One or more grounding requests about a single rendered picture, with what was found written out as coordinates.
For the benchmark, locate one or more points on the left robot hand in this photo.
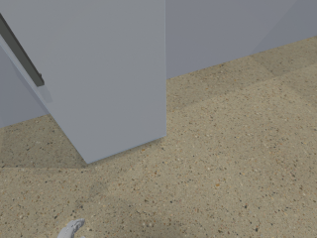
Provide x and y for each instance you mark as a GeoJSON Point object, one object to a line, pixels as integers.
{"type": "Point", "coordinates": [71, 228]}

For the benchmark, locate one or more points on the handle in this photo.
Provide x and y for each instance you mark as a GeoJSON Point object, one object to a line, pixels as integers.
{"type": "Point", "coordinates": [19, 52]}

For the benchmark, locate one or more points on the fridge door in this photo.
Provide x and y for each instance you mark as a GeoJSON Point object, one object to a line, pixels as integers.
{"type": "Point", "coordinates": [103, 66]}

